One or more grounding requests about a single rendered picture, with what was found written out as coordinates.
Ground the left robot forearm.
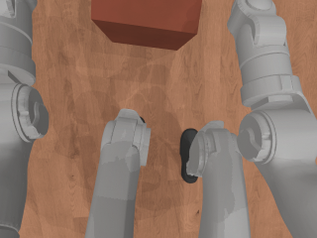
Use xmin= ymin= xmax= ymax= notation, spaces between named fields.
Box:
xmin=0 ymin=0 xmax=38 ymax=86

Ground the right robot upper arm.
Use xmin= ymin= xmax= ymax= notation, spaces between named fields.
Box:
xmin=236 ymin=108 xmax=317 ymax=238

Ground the carton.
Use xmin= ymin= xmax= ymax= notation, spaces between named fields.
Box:
xmin=90 ymin=0 xmax=202 ymax=51

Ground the right robot forearm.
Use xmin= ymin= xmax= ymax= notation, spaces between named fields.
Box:
xmin=227 ymin=0 xmax=317 ymax=121

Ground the left robot thigh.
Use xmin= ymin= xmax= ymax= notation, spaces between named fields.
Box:
xmin=84 ymin=117 xmax=152 ymax=238

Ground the left robot upper arm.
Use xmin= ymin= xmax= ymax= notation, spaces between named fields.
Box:
xmin=0 ymin=82 xmax=50 ymax=238

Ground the right robot thigh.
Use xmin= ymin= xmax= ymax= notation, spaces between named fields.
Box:
xmin=192 ymin=128 xmax=252 ymax=238

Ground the robot thigh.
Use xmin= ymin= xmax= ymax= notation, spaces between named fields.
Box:
xmin=84 ymin=117 xmax=152 ymax=238
xmin=192 ymin=128 xmax=252 ymax=238

